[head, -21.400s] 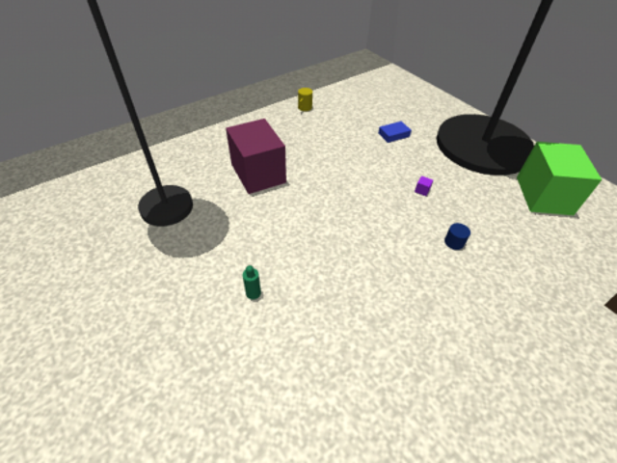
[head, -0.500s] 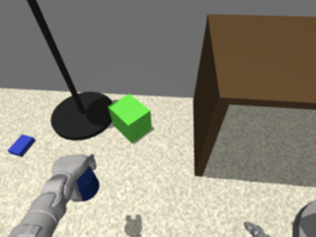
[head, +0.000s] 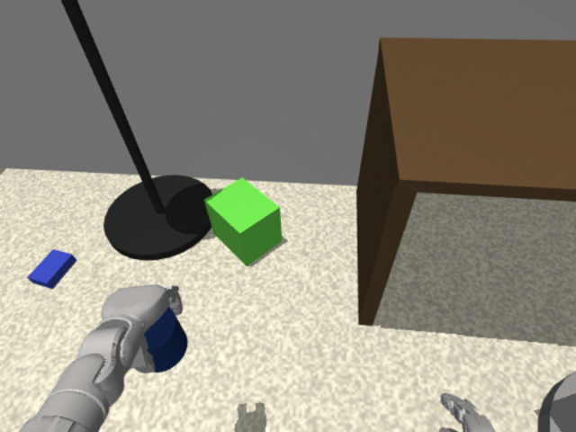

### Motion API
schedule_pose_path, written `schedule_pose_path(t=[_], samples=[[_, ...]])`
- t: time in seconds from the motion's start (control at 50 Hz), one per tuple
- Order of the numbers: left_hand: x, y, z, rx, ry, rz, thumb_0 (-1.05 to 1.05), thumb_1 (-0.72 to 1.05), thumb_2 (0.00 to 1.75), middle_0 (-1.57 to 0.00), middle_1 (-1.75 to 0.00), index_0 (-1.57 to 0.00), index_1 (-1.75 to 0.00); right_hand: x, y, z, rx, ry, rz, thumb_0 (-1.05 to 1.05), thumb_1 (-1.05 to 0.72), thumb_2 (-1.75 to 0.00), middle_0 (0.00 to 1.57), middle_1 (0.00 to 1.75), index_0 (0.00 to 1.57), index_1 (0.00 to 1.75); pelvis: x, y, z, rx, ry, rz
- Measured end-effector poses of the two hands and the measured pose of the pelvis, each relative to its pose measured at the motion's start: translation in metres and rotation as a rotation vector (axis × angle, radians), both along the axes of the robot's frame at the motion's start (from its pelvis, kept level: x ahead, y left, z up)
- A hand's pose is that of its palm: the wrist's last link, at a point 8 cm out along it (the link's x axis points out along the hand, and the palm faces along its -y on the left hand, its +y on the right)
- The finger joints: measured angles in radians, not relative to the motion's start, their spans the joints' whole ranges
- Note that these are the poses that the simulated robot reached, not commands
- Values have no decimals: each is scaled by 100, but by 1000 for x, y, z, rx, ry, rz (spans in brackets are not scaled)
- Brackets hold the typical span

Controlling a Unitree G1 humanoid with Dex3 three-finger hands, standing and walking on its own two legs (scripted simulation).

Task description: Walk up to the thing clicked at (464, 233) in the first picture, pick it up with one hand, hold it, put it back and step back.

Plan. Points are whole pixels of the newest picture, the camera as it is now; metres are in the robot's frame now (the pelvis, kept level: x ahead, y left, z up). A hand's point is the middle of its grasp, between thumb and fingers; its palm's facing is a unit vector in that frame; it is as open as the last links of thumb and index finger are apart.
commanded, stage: hold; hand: left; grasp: from above
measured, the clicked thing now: (155, 337) +0.30 +0.23 -0.08
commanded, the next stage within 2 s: crouch in 0.80 s
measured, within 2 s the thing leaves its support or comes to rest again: neither
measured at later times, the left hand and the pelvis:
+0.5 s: hand (140, 341) +0.28 +0.23 -0.04, palm faces -0.49 -0.07 -0.87, open 10.7 cm; pelvis -0.01 +0.00 +0.00, yaw +0 degrees
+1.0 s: hand (141, 337) +0.28 +0.23 -0.04, palm faces -0.49 -0.07 -0.87, open 10.7 cm; pelvis +0.00 +0.00 +0.00, yaw +0 degrees
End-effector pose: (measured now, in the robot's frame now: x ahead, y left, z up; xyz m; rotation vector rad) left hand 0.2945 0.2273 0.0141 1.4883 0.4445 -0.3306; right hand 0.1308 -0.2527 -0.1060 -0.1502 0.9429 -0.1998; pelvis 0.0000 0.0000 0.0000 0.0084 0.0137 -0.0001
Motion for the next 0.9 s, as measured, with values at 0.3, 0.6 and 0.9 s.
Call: schedule_pose_path(t=[0.3, 0.6, 0.9], samples=[[-7, 4, 13, 6, -28, 5, 3, -5, 56, -48, -87, -55, -75, 1, 8, 4, 7, -32, 19, 1, -90, -90, 20, 30, 20, 29, -8, 2, 2, 0, -24, -1], [-10, 1, 9, -4, -9, -18, 3, -6, 58, -48, -87, -54, -76, 6, 11, 5, 0, -32, 31, 1, -90, -90, 20, 30, 20, 29, -6, 3, 3, 0, -23, -1], [-1, 6, 6, 0, 13, 7, 3, -7, 61, -48, -88, -54, -77, 6, 7, 4, 2, -12, 12, 1, -90, -90, 20, 30, 20, 29, 0, 2, 4, -1, -13, 0]])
